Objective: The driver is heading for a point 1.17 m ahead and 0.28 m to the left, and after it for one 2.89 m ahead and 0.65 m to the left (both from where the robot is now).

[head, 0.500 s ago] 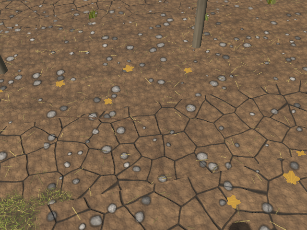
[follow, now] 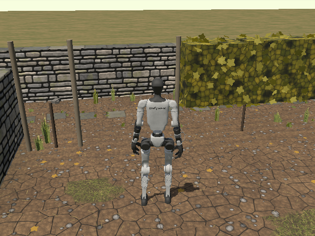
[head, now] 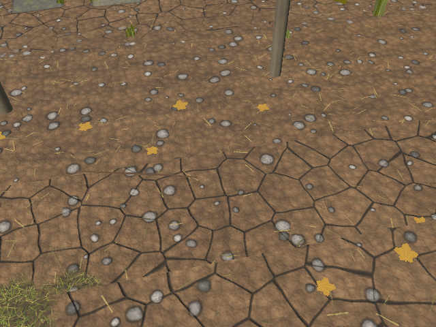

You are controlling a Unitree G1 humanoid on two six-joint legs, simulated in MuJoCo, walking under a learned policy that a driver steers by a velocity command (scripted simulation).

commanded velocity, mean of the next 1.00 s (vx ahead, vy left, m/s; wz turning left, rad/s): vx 0.14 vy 0.00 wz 0.03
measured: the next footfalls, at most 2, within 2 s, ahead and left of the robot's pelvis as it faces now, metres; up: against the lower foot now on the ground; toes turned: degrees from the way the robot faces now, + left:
left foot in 1.22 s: +0.35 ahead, +0.04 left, -0.18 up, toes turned +7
right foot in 1.70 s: +0.40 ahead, -0.15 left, -0.19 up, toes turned +31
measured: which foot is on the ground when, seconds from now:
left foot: down 0.00-0.78, up 0.80-1.00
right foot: down 0.00-1.00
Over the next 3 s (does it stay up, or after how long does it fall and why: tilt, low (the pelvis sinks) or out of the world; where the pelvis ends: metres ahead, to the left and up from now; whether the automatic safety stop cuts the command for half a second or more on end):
stays up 0.68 0.10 -0.19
